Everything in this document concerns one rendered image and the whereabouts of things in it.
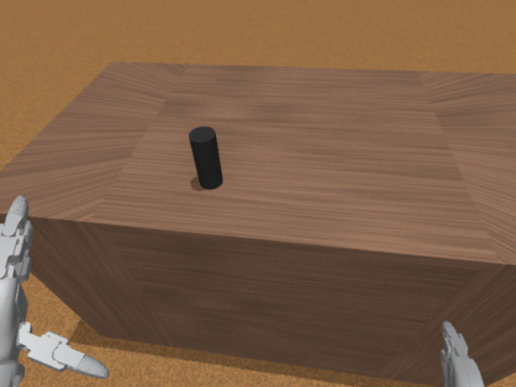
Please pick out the can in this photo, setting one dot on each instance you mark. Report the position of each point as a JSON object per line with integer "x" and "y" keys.
{"x": 205, "y": 153}

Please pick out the left robot arm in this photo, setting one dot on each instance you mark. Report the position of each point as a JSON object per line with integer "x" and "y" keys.
{"x": 11, "y": 373}

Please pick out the right robot hand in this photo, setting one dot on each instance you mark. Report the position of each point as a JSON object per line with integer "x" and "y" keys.
{"x": 458, "y": 369}

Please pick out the left robot hand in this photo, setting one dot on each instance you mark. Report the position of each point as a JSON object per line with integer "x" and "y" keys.
{"x": 51, "y": 350}

